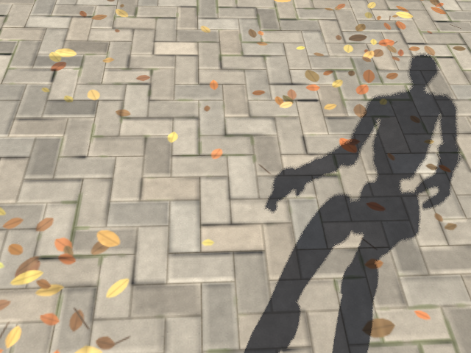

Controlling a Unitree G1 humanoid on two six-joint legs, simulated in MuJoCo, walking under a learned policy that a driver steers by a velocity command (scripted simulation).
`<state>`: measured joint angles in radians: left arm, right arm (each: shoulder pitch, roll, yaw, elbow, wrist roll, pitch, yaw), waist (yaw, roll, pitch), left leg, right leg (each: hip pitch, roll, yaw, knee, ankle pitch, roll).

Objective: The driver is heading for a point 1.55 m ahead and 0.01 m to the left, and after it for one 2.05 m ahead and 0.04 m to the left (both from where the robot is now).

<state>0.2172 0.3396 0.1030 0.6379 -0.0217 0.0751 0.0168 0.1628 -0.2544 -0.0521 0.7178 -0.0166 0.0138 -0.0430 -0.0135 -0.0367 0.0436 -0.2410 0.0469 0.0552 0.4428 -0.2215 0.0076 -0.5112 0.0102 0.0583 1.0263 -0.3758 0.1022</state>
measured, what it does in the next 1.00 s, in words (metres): steps on the spot: right foot, then left foot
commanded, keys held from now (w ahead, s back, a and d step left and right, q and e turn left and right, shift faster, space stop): e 0.08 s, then no key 0.92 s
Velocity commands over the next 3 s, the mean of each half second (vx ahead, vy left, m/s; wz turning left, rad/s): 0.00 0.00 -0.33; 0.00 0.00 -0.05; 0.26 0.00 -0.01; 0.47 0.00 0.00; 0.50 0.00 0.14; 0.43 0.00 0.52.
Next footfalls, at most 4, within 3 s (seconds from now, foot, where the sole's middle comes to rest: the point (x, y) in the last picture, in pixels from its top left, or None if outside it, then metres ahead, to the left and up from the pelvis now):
0.16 right None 0.03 -0.15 -0.78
0.52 left None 0.06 0.09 -0.78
1.72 left None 0.44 0.03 -0.78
2.28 right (308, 269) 0.72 -0.25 -0.78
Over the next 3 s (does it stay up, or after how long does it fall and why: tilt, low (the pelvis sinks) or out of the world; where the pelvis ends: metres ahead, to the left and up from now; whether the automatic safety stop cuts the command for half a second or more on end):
stays up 0.95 -0.08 0.00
